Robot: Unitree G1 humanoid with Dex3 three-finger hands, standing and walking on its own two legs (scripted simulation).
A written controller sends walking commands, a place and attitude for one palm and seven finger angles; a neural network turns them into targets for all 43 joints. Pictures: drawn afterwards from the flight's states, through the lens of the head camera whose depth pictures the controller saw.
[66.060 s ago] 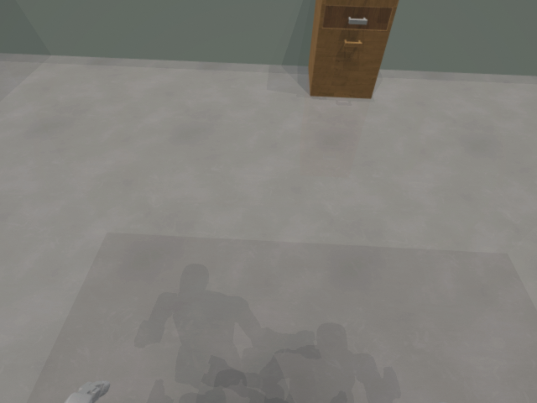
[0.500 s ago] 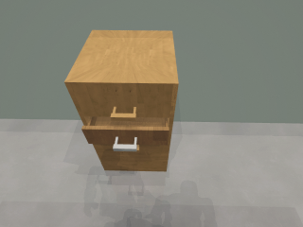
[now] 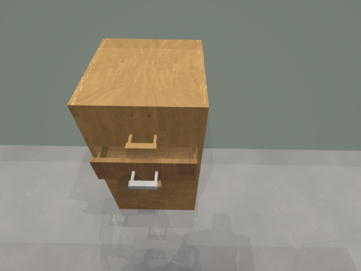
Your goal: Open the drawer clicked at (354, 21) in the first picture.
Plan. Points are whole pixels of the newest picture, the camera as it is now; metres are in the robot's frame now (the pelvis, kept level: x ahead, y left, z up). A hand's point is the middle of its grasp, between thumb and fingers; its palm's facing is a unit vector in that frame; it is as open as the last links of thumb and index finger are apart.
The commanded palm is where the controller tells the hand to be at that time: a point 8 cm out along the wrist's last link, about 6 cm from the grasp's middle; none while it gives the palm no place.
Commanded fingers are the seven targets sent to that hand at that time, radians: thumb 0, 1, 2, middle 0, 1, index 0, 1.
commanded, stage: come to a stop and stand still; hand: left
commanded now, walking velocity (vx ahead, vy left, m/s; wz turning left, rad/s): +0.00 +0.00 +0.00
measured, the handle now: (144, 179) +0.46 +0.17 -0.24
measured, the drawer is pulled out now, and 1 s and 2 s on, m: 0.07 0.07 0.07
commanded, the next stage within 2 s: look again from close up in 0.38 s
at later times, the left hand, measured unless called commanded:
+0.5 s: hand out of the picture +0.01 +0.15 -0.17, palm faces +0.03 -0.98 -0.20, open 7.3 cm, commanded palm none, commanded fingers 0.00 0.90 0.90 -0.20 -0.30 -0.20 -0.30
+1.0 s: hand out of the picture -0.01 +0.12 -0.17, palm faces +0.04 -0.98 -0.17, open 7.4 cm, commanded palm none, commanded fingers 0.00 0.90 0.90 -0.20 -0.30 -0.20 -0.30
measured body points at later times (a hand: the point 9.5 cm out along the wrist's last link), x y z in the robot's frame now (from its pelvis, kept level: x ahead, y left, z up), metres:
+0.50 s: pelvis +0.01 -0.02 +0.00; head +0.02 -0.03 +0.45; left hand +0.01 +0.20 -0.16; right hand +0.01 -0.24 -0.16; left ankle -0.04 +0.08 -0.74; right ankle -0.01 -0.15 -0.74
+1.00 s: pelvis +0.01 -0.04 +0.00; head +0.02 -0.04 +0.45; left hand -0.01 +0.17 -0.16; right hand -0.01 -0.25 -0.16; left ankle -0.04 +0.08 -0.74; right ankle -0.01 -0.15 -0.74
